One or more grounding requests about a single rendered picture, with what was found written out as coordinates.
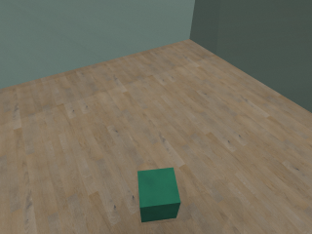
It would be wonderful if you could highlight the carton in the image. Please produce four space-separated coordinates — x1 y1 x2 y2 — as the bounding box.
137 167 181 222

